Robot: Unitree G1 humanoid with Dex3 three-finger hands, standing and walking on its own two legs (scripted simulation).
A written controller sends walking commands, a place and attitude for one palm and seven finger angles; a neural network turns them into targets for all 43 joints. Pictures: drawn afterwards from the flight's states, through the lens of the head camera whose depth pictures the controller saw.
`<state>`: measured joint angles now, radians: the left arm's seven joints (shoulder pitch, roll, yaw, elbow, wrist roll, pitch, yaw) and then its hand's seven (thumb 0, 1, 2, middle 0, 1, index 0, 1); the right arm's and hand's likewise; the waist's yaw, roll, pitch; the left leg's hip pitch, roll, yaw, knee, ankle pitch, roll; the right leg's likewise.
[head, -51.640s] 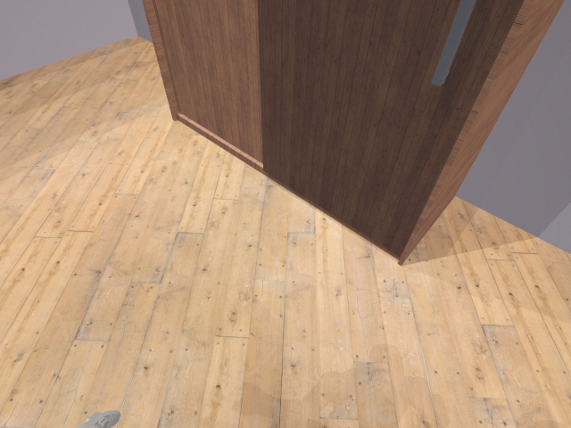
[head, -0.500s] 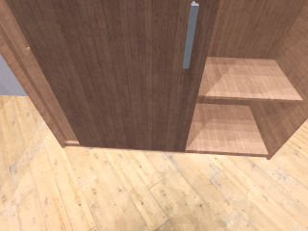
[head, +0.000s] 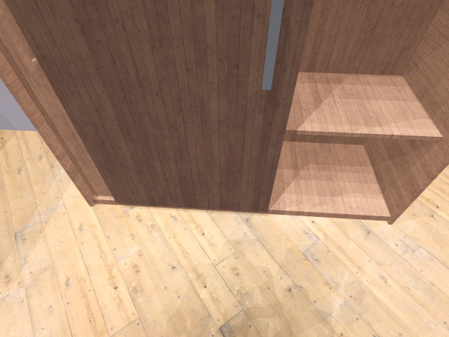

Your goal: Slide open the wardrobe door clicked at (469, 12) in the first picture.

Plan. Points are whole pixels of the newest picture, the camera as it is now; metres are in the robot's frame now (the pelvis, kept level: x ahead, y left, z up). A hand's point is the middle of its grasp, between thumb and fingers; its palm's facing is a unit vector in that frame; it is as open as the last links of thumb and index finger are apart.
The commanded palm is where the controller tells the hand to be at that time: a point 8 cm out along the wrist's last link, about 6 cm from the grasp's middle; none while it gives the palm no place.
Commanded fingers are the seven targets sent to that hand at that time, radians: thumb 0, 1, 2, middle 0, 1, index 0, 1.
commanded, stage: look to check the result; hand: right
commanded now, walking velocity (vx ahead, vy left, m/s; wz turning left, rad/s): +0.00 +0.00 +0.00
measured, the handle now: (271, 42) +0.78 -0.07 +0.15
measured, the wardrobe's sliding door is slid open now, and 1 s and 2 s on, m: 0.62 0.62 0.62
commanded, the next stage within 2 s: stand and wait in 0.18 s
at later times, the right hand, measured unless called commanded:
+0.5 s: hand out of the picture +0.05 -0.20 -0.18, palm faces +0.00 +0.97 -0.23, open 7.3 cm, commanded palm none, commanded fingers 0.00 -0.90 -0.90 0.20 0.30 0.20 0.30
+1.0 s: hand out of the picture +0.08 -0.21 -0.16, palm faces +0.00 +0.96 -0.29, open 7.4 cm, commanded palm none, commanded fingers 0.00 -0.90 -0.90 0.20 0.30 0.20 0.30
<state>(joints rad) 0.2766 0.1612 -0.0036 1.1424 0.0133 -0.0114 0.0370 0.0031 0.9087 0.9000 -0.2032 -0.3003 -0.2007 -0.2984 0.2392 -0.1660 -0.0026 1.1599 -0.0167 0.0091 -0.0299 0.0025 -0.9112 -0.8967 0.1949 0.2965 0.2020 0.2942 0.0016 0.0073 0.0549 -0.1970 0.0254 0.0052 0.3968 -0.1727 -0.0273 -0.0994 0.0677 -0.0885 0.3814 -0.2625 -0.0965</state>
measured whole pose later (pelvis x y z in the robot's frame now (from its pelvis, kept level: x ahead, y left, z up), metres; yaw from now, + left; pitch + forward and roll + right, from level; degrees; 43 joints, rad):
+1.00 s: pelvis +0.01 +0.02 +0.00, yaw -1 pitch -2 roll +0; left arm 0.13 0.29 0.01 1.13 0.01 -0.01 0.01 0.00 0.91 0.90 -0.20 -0.30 -0.20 -0.30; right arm 0.11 -0.29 -0.01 1.13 -0.02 -0.01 -0.01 0.00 -0.91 -0.90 0.20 0.30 0.20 0.29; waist 0.01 0.00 0.06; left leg -0.15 0.01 0.03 0.34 -0.16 -0.01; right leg -0.05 0.05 -0.06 0.32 -0.23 -0.07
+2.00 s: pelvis +0.02 +0.04 +0.01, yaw -1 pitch -1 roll +0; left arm 0.12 0.33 0.00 1.13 0.01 -0.01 0.01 0.00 0.91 0.90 -0.21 -0.30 -0.20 -0.30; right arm 0.08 -0.32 -0.01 1.13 -0.01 -0.02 -0.01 0.00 -0.91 -0.90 0.20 0.30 0.21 0.29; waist 0.01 0.00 0.05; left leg -0.12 -0.02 0.05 0.29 -0.15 0.03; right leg -0.03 0.02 -0.04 0.27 -0.22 -0.03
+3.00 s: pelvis +0.02 +0.05 +0.01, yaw -1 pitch -1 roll +0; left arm 0.12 0.33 0.00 1.13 0.01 -0.01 0.01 0.00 0.91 0.90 -0.21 -0.30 -0.20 -0.30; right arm 0.08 -0.33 -0.01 1.13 -0.01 -0.02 -0.01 0.00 -0.91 -0.90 0.20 0.30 0.21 0.29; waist 0.01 0.00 0.05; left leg -0.11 -0.03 0.05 0.27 -0.14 0.04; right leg -0.03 0.01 -0.04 0.27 -0.22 -0.02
